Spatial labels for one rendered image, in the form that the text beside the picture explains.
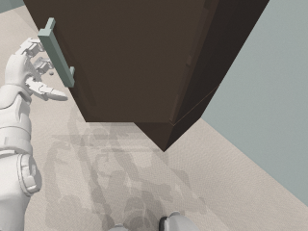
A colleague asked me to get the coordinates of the right robot thigh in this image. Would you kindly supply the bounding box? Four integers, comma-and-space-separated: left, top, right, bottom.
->
164, 215, 200, 231

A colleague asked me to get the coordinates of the robot left upper arm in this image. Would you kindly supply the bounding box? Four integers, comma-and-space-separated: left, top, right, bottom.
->
0, 153, 42, 231

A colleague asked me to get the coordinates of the robot left forearm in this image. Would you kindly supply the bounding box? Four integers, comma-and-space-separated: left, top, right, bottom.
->
0, 85, 33, 159

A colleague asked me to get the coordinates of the handle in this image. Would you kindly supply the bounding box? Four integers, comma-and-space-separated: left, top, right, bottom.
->
38, 17, 75, 88

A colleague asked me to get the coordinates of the robot left shin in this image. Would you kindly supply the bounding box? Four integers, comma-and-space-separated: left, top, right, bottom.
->
115, 224, 125, 228

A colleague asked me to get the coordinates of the cupboard door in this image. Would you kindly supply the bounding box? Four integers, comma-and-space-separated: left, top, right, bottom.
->
23, 0, 205, 123

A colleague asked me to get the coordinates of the robot left hand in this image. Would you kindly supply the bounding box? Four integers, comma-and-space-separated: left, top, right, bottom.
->
5, 38, 68, 101

